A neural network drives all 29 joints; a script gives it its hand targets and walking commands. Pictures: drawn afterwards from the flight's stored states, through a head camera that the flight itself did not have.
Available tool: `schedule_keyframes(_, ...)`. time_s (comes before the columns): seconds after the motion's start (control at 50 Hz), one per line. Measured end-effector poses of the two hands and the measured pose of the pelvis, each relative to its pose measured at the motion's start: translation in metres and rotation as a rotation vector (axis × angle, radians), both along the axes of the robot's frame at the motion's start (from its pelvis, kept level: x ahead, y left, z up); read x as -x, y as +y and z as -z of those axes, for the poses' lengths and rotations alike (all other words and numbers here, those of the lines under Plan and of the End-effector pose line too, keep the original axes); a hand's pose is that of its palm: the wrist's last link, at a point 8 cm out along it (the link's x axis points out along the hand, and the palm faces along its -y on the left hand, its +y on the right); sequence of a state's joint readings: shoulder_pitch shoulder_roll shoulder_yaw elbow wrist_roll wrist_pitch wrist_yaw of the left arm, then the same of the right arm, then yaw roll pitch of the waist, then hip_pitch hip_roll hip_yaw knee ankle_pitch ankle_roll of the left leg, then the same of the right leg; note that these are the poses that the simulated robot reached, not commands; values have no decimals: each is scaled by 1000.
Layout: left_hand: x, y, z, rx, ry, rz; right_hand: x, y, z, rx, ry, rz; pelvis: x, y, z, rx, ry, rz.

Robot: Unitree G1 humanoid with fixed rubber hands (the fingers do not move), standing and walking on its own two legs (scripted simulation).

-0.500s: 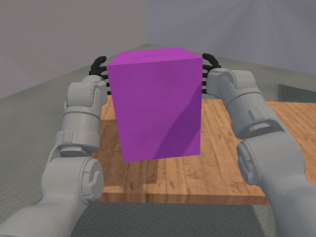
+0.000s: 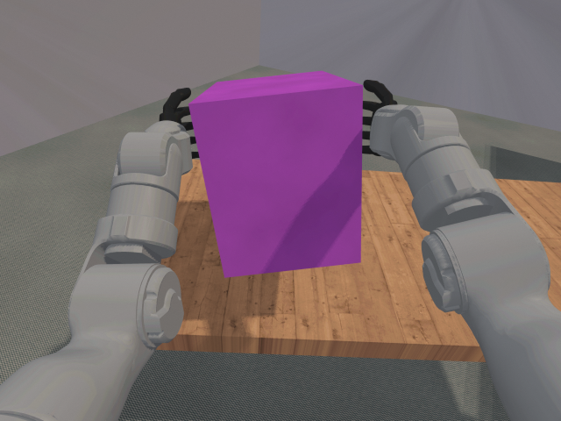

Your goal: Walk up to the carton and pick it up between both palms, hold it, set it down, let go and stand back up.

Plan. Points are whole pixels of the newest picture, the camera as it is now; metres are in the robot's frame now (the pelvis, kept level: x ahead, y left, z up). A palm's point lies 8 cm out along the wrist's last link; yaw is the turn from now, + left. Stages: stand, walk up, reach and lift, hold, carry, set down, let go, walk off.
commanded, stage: hold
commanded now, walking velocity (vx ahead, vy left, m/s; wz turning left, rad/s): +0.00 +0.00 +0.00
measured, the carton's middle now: (279, 160) +0.45 +0.03 +0.22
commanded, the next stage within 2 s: set down in 1.40 s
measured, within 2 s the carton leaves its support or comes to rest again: neither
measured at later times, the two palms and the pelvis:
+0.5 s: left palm (175, 145) +0.39 +0.17 +0.27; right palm (381, 139) +0.41 -0.11 +0.29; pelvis +0.01 +0.00 +0.00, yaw +0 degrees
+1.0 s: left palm (171, 137) +0.38 +0.17 +0.28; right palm (385, 127) +0.40 -0.11 +0.31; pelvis +0.00 +0.00 +0.00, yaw +0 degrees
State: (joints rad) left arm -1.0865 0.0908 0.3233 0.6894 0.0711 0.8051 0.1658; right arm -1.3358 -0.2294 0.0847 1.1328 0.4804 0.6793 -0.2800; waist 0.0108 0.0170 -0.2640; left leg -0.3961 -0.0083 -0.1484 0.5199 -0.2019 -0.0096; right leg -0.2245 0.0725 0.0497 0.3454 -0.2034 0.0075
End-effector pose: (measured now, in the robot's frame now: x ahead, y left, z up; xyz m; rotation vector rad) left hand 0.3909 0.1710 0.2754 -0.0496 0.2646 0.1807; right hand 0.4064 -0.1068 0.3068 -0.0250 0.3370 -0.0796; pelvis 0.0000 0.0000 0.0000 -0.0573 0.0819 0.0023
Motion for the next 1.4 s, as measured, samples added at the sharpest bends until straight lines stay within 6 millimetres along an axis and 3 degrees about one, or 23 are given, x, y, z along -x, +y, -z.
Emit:
schedule_keyframes(0.44,3,-2,9,-27,-16,-18,-2,-3,16,-15,-17,-24,-8,2,0,0,-23,-5)
schedule_keyframes(0.98,8,-1,-7,3,-4,-12,7,-1,-4,-13,-6,-4,2,1,0,-3,-12,8)
schedule_keyframes(1.4,1,-1,7,-10,-4,-20,-4,-1,9,-3,-8,-20,-4,-1,0,-2,-7,-3)
